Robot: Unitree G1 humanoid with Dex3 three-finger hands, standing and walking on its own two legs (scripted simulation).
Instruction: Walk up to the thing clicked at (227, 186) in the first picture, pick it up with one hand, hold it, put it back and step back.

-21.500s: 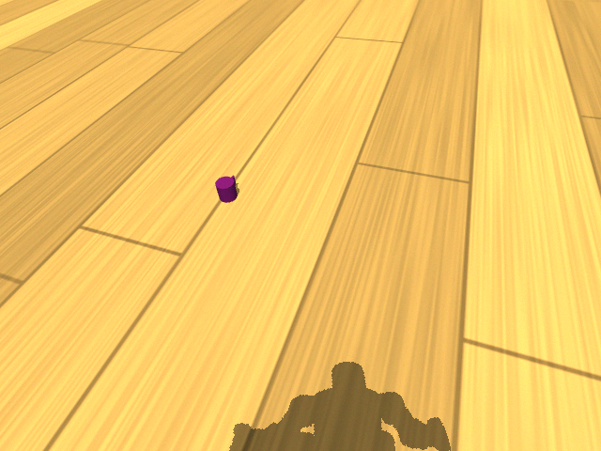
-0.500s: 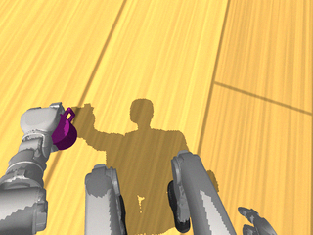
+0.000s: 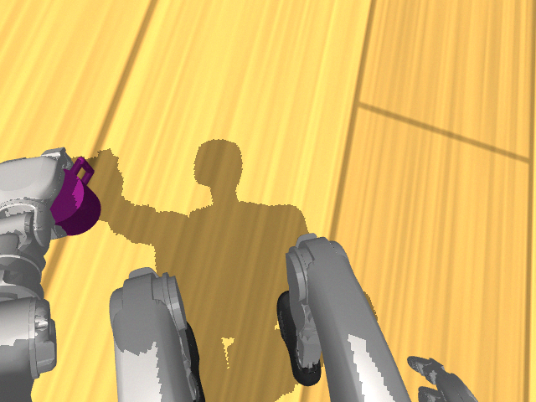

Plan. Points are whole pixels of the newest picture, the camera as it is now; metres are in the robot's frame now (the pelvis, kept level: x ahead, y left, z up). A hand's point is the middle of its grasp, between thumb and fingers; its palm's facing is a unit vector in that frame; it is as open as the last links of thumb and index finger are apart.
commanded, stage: crouch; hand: left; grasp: from above
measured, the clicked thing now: (68, 194) +0.46 +0.27 -0.23
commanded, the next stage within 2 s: lower in 0.26 s
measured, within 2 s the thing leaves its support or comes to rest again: rests again in 0.98 s
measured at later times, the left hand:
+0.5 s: hand (57, 203) +0.45 +0.29 -0.23, palm faces -0.49 -0.06 -0.87, open 11.8 cm
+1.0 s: hand (74, 206) +0.46 +0.29 -0.30, palm faces -0.47 -0.08 -0.88, open 11.8 cm
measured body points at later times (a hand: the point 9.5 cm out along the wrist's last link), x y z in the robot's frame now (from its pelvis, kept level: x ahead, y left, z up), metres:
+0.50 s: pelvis -0.01 +0.00 -0.05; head +0.25 +0.06 +0.32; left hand +0.47 +0.29 -0.18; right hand +0.03 -0.28 -0.15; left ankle +0.07 +0.12 -0.36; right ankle +0.09 -0.13 -0.36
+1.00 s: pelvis +0.00 +0.00 -0.08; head +0.28 +0.07 +0.27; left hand +0.48 +0.29 -0.25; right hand +0.04 -0.28 -0.17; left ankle +0.07 +0.12 -0.36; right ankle +0.09 -0.13 -0.36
